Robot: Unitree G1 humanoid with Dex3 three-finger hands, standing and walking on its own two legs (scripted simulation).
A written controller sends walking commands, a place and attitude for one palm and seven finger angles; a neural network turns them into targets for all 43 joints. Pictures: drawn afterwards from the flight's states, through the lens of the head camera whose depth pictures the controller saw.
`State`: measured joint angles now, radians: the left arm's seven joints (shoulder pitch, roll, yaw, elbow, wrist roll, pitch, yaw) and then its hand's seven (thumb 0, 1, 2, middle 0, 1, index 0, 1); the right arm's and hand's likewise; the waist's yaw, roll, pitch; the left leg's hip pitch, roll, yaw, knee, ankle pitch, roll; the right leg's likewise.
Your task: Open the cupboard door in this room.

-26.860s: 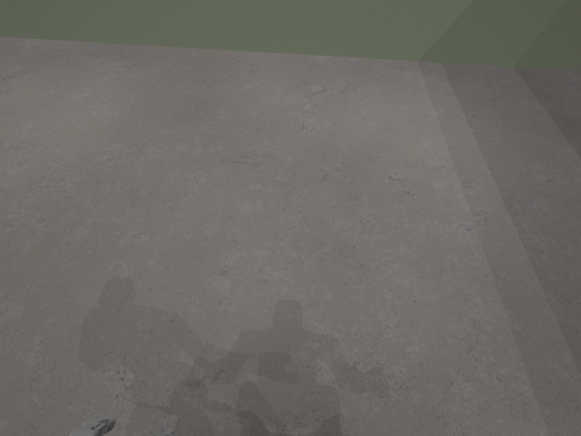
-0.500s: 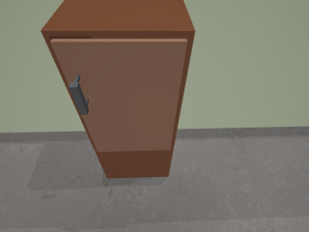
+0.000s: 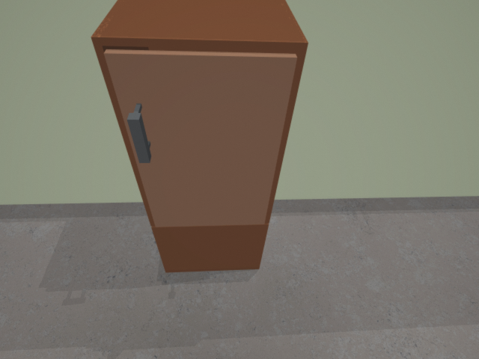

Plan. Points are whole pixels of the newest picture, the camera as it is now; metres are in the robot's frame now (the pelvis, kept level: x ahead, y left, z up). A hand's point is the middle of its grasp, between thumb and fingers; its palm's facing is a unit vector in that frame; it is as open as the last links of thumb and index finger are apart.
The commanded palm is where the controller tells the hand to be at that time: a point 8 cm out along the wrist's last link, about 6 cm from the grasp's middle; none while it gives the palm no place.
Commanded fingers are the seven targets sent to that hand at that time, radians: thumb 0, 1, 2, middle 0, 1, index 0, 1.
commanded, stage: raise the hand with hooked fingers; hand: left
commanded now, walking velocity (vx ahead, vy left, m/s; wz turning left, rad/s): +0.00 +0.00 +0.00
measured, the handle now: (141, 133) +0.56 +0.26 +0.06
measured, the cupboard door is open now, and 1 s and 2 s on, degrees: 0 0 0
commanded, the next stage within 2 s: none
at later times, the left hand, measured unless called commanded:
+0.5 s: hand (132, 340) +0.16 +0.18 -0.05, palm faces +0.09 -1.00 +0.01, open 8.6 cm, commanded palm +0.13 +0.25 -0.03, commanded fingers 0.00 0.39 0.68 -0.24 -0.63 -0.24 -0.63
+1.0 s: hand (109, 287) +0.22 +0.22 +0.01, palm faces +0.12 -0.99 -0.07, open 11.6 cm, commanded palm +0.19 +0.27 +0.02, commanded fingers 0.00 -0.20 0.43 -0.28 -1.00 -0.28 -1.00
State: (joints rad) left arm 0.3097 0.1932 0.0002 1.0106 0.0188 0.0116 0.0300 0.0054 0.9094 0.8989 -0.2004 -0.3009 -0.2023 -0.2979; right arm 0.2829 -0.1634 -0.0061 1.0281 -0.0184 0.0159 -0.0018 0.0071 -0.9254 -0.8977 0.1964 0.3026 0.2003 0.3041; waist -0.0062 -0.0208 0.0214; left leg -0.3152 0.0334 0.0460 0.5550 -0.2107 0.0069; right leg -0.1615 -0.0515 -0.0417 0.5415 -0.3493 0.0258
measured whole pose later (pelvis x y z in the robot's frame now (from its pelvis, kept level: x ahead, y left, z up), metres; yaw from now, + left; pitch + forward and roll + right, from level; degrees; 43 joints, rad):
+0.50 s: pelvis -0.04 -0.02 -0.08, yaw +0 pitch +10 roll -1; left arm 0.39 0.21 0.19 0.07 -0.29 -0.36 -0.26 0.01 0.61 0.77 -0.22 -0.49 -0.23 -0.49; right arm 0.14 -0.23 -0.04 0.49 0.04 -0.23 -0.05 0.01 -0.91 -0.90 0.20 0.30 0.20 0.30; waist 0.03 -0.01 -0.13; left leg -0.92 0.05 -0.03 1.12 -0.38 -0.02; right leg -0.76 -0.02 -0.05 1.17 -0.58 0.00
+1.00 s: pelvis +0.00 -0.02 -0.06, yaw +0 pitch +12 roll -2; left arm 0.34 0.28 0.35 0.03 -0.36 -0.32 -0.31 0.01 0.03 0.53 -0.26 -0.86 -0.27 -0.86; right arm 0.26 -0.23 -0.03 0.62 0.03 -0.21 -0.08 0.02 -0.91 -0.90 0.20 0.30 0.20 0.30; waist 0.00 0.04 -0.12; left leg -0.84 0.07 -0.03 1.02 -0.39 -0.03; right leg -0.67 0.00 -0.05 1.01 -0.55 0.00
